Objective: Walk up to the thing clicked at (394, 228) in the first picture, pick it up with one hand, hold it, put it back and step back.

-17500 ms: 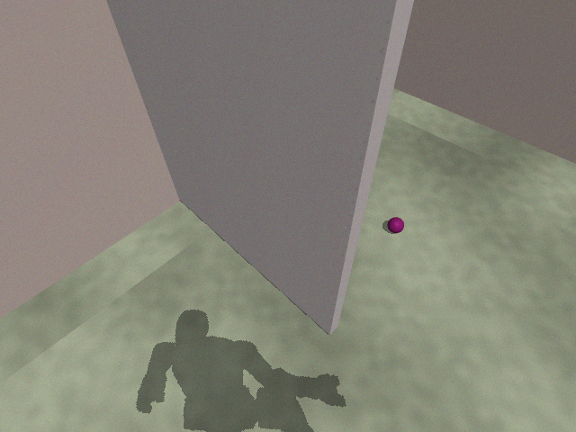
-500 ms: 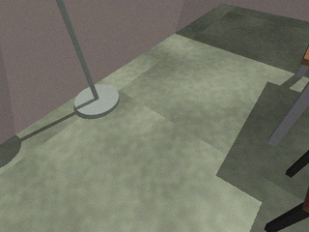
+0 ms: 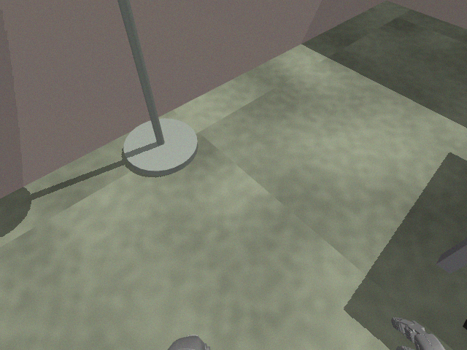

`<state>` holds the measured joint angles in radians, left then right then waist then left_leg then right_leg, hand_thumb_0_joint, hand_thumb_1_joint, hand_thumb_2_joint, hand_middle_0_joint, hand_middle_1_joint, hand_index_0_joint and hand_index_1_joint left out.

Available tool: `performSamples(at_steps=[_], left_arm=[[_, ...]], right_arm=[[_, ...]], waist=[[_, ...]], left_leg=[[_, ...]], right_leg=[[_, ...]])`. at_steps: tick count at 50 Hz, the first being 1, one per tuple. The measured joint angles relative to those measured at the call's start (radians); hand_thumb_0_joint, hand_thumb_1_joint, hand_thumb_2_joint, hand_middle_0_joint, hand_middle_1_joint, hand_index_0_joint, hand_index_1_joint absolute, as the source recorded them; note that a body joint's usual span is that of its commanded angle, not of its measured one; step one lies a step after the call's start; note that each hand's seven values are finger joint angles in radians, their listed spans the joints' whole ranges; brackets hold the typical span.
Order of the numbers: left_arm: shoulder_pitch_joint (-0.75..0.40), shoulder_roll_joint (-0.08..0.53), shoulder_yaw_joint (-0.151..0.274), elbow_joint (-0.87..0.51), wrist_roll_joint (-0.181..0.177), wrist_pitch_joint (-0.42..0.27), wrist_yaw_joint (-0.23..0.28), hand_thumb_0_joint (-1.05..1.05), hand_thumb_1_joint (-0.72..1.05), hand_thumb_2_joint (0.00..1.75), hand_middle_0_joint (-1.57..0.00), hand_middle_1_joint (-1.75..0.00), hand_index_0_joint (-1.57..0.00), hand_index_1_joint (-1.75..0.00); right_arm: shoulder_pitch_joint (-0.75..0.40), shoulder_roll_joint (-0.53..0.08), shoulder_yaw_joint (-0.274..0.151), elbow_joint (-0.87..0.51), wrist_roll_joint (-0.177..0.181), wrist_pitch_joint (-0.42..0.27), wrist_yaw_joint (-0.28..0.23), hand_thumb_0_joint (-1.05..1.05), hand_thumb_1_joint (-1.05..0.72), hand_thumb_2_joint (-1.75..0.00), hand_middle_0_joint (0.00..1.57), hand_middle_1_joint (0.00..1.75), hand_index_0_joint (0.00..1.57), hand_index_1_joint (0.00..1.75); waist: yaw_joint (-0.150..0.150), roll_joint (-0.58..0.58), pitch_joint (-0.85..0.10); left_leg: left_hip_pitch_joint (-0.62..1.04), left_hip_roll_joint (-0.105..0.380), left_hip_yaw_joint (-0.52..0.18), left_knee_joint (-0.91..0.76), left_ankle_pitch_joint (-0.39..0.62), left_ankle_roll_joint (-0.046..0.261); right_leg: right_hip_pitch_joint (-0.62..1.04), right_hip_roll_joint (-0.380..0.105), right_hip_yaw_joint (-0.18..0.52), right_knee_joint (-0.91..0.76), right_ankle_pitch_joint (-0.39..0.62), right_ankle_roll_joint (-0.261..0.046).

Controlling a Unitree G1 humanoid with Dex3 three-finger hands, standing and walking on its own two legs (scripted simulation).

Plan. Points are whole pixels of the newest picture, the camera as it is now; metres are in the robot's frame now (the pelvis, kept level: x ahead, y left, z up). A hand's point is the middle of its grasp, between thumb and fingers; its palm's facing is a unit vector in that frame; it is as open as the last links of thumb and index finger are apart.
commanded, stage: walk up
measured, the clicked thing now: out of the picture -0.40 +1.05 -0.72
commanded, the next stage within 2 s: none
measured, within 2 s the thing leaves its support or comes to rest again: neither
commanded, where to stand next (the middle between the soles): +0.54 -0.02 m, yaw -4 degrees
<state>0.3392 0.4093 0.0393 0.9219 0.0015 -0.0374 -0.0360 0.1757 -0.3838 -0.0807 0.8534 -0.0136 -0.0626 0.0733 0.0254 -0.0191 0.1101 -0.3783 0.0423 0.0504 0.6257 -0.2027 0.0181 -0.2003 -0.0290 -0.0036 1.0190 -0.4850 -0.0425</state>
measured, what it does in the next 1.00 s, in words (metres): walks ahead: right foot, then left foot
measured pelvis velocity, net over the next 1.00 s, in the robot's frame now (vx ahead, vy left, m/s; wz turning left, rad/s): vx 0.41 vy -0.02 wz -0.06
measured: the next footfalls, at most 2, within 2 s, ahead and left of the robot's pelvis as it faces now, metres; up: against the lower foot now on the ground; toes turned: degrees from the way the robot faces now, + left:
right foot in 0.28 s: +0.26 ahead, -0.17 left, +0.00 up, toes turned -6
left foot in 0.66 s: +0.43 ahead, +0.11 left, +0.00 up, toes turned +4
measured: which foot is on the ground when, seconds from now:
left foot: down 0.00-0.28, up 0.30-0.64, down 0.66-1.00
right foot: up 0.00-0.26, down 0.28-0.68, up 0.70-1.00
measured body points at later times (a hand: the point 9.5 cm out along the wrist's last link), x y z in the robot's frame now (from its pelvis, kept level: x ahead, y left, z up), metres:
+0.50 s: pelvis +0.22 -0.04 +0.01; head +0.24 -0.07 +0.46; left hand +0.25 +0.29 -0.08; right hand +0.29 -0.36 -0.12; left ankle +0.26 +0.09 -0.68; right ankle +0.22 -0.16 -0.72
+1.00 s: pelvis +0.41 -0.02 +0.01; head +0.43 -0.03 +0.46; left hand +0.51 +0.29 -0.10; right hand +0.44 -0.35 -0.10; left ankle +0.39 +0.10 -0.72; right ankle +0.50 -0.16 -0.71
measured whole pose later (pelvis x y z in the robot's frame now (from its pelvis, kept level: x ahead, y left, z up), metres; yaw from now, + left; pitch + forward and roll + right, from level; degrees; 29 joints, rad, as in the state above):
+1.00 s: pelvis +0.41 -0.02 +0.01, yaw -3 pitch -2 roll +1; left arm 0.28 0.42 0.04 0.86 0.01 -0.07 -0.06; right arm 0.33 -0.42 -0.05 0.80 -0.01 -0.06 0.05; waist -0.03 0.00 0.09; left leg -0.19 0.05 0.11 0.58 -0.35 0.01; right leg -0.44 -0.07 -0.04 0.68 -0.25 -0.02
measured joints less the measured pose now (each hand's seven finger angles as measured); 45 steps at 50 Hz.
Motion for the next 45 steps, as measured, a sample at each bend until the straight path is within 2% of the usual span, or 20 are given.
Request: performSamples(at_steps=[2, 4, 8, 12, 14, 15, 16, 18, 20, 23, 28, 32, 33, 34, 35, 37, 39, 41, 45], left_arm=[[-0.011, 0.006, -0.007, -0.009, -0.008, -0.004, -0.002, 0.01, 0.90, 0.90, -0.21, -0.30, -0.21, -0.30], [-0.020, 0.010, -0.005, -0.023, -0.008, -0.011, -0.009, 0.01, 0.90, 0.90, -0.21, -0.30, -0.21, -0.30], [-0.039, 0.015, 0.003, -0.042, 0.004, -0.016, -0.030, 0.01, 0.90, 0.90, -0.21, -0.30, -0.21, -0.30], [-0.047, 0.021, 0.016, -0.042, 0.014, -0.023, -0.046, 0.00, 0.90, 0.90, -0.21, -0.30, -0.21, -0.30], [-0.032, 0.034, 0.025, -0.047, 0.019, -0.036, -0.047, 0.00, 0.90, 0.90, -0.21, -0.30, -0.21, -0.30], [-0.031, 0.034, 0.032, -0.048, 0.023, -0.045, -0.041, 0.00, 0.90, 0.90, -0.21, -0.30, -0.21, -0.30], [-0.031, 0.031, 0.035, -0.052, 0.024, -0.051, -0.033, 0.00, 0.90, 0.90, -0.21, -0.30, -0.21, -0.30], [-0.026, 0.020, 0.028, -0.061, 0.018, -0.057, -0.023, 0.00, 0.90, 0.90, -0.21, -0.30, -0.21, -0.30], [-0.017, 0.004, 0.018, -0.065, 0.011, -0.057, -0.017, 0.00, 0.90, 0.90, -0.21, -0.30, -0.21, -0.30], [0.008, -0.005, 0.008, -0.069, 0.009, -0.056, -0.012, 0.00, 0.90, 0.90, -0.21, -0.30, -0.21, -0.30], [0.048, 0.011, 0.004, -0.077, 0.011, -0.055, -0.010, 0.00, 0.90, 0.90, -0.21, -0.30, -0.21, -0.30], [0.065, 0.028, -0.002, -0.075, 0.009, -0.042, -0.009, 0.01, 0.90, 0.90, -0.21, -0.30, -0.21, -0.30], [0.070, 0.031, -0.003, -0.076, 0.009, -0.039, -0.009, 0.01, 0.90, 0.90, -0.21, -0.30, -0.21, -0.30], [0.067, 0.034, -0.004, -0.072, 0.008, -0.034, -0.006, 0.01, 0.90, 0.90, -0.21, -0.30, -0.21, -0.30], [0.058, 0.031, -0.004, -0.063, 0.005, -0.026, -0.002, 0.01, 0.90, 0.90, -0.21, -0.30, -0.21, -0.30], [0.034, 0.027, -0.012, -0.047, 0.003, -0.011, 0.005, 0.01, 0.90, 0.90, -0.21, -0.30, -0.21, -0.30], [0.015, 0.029, -0.015, -0.043, -0.002, -0.012, 0.007, 0.01, 0.90, 0.90, -0.21, -0.30, -0.21, -0.30], [0.000, 0.031, -0.012, -0.047, -0.004, -0.019, 0.002, 0.01, 0.90, 0.90, -0.21, -0.30, -0.21, -0.30], [-0.030, 0.024, -0.004, -0.061, 0.001, -0.022, -0.013, 0.01, 0.90, 0.90, -0.21, -0.30, -0.21, -0.30]], right_arm=[[0.014, 0.012, 0.014, -0.016, 0.010, -0.003, -0.010, 0.00, -0.90, -0.90, 0.20, 0.30, 0.21, 0.30], [0.032, 0.015, 0.024, -0.023, 0.013, -0.005, -0.016, 0.00, -0.90, -0.90, 0.20, 0.30, 0.21, 0.30], [0.070, -0.001, 0.031, -0.031, 0.003, -0.008, -0.017, 0.00, -0.90, -0.90, 0.20, 0.30, 0.21, 0.30], [0.107, -0.031, 0.025, -0.027, 0.001, -0.001, -0.008, 0.00, -0.90, -0.90, 0.20, 0.30, 0.21, 0.30], [0.130, -0.045, 0.022, -0.022, 0.000, 0.010, -0.008, 0.00, -0.90, -0.90, 0.20, 0.30, 0.21, 0.30], [0.137, -0.052, 0.019, -0.015, 0.000, 0.016, -0.012, 0.00, -0.90, -0.90, 0.20, 0.30, 0.21, 0.30], [0.137, -0.056, 0.017, -0.003, 0.001, 0.026, -0.018, 0.00, -0.90, -0.90, 0.20, 0.30, 0.21, 0.30], [0.125, -0.060, 0.018, 0.021, 0.002, 0.042, -0.026, 0.00, -0.90, -0.90, 0.20, 0.30, 0.21, 0.30], [0.116, -0.066, 0.021, 0.030, 0.009, 0.042, -0.026, 0.01, -0.90, -0.90, 0.20, 0.30, 0.20, 0.30], [0.106, -0.060, 0.023, 0.025, 0.010, 0.033, -0.015, 0.01, -0.90, -0.90, 0.20, 0.30, 0.20, 0.30], [0.086, -0.038, 0.024, 0.003, -0.002, 0.033, 0.005, 0.00, -0.90, -0.90, 0.20, 0.30, 0.20, 0.30], [0.074, -0.033, 0.016, -0.009, -0.003, 0.022, 0.014, 0.00, -0.90, -0.90, 0.20, 0.30, 0.21, 0.30], [0.074, -0.036, 0.013, -0.014, -0.004, 0.015, 0.014, 0.00, -0.90, -0.90, 0.20, 0.30, 0.21, 0.30], [0.068, -0.033, 0.008, -0.017, -0.007, 0.007, 0.009, 0.00, -0.90, -0.90, 0.20, 0.30, 0.21, 0.30], [0.063, -0.031, 0.006, -0.024, -0.010, 0.000, 0.003, 0.00, -0.90, -0.90, 0.20, 0.30, 0.21, 0.30], [0.064, -0.024, 0.008, -0.037, 0.005, -0.008, -0.004, 0.00, -0.90, -0.90, 0.20, 0.30, 0.21, 0.30], [0.071, -0.012, 0.017, -0.044, 0.013, -0.009, -0.012, 0.00, -0.90, -0.90, 0.20, 0.30, 0.21, 0.30], [0.085, -0.005, 0.027, -0.046, 0.015, -0.012, -0.018, 0.00, -0.90, -0.90, 0.20, 0.30, 0.21, 0.30], [0.117, -0.013, 0.035, -0.051, 0.007, -0.012, -0.022, 0.00, -0.90, -0.90, 0.20, 0.30, 0.21, 0.30]], waist=[[-0.007, -0.016, -0.006], [-0.011, -0.025, -0.016], [-0.022, -0.018, -0.026], [-0.036, 0.010, -0.039], [-0.037, 0.024, -0.058], [-0.033, 0.045, -0.061], [-0.027, 0.062, -0.061], [-0.011, 0.079, -0.055], [-0.001, 0.097, -0.049], [0.009, 0.100, -0.045], [0.024, 0.069, -0.030], [0.023, 0.043, -0.034], [0.019, 0.035, -0.037], [0.016, 0.015, -0.032], [0.011, 0.005, -0.027], [-0.005, 0.000, -0.026], [-0.014, -0.015, -0.024], [-0.021, -0.027, -0.026], [-0.035, -0.023, -0.023]], left_leg=[[0.053, -0.005, 0.012, -0.043, -0.010, -0.001], [0.102, -0.008, 0.023, -0.085, -0.017, -0.003], [0.174, -0.007, 0.037, -0.120, -0.055, -0.001], [0.216, 0.008, 0.038, -0.082, -0.138, -0.012], [0.214, 0.023, 0.030, -0.004, -0.216, -0.010], [0.191, 0.040, 0.014, 0.079, -0.248, 0.006], [0.151, 0.037, -0.018, 0.191, -0.266, 0.013], [0.065, 0.002, -0.053, 0.382, -0.267, 0.011], [-0.009, -0.008, -0.055, 0.459, -0.227, 0.010], [-0.081, 0.005, -0.040, 0.393, -0.186, 0.000], [-0.115, 0.033, -0.028, 0.164, -0.101, -0.011], [-0.060, 0.030, -0.002, 0.004, -0.020, 0.000], [-0.035, 0.020, 0.005, -0.027, 0.011, 0.005], [-0.028, 0.004, 0.018, -0.008, 0.027, 0.004], [-0.027, -0.002, 0.028, 0.027, -0.001, 0.004], [-0.008, -0.003, 0.030, 0.049, -0.046, 0.007], [0.038, -0.004, 0.040, 0.016, -0.057, 0.009], [0.083, -0.006, 0.050, -0.028, -0.057, 0.007], [0.151, -0.006, 0.062, -0.077, -0.075, 0.008]], right_leg=[[-0.104, 0.007, 0.034, 0.097, 0.048, -0.009], [-0.181, -0.013, 0.034, 0.067, 0.085, -0.003], [-0.259, -0.057, 0.007, -0.148, 0.133, 0.019], [-0.250, -0.063, -0.017, -0.331, 0.238, 0.019], [-0.207, -0.048, -0.032, -0.390, 0.274, 0.017], [-0.204, -0.032, -0.044, -0.366, 0.276, 0.024], [-0.203, -0.022, -0.056, -0.333, 0.247, 0.028], [-0.179, -0.016, -0.062, -0.323, 0.209, 0.025], [-0.131, -0.010, -0.070, -0.370, 0.205, 0.021], [-0.065, -0.008, -0.074, -0.448, 0.210, 0.021], [0.016, -0.013, -0.071, -0.496, 0.172, 0.033], [0.056, -0.029, -0.072, -0.447, 0.087, 0.058], [0.055, -0.039, -0.070, -0.406, 0.051, 0.059], [0.035, -0.060, -0.057, -0.328, 0.023, 0.045], [-0.002, -0.057, -0.024, -0.222, 0.012, 0.029], [-0.090, -0.016, 0.028, -0.017, 0.002, 0.006], [-0.167, 0.000, 0.043, 0.086, 0.038, -0.004], [-0.222, -0.011, 0.032, 0.068, 0.077, -0.002], [-0.273, -0.044, -0.003, -0.110, 0.118, 0.018]])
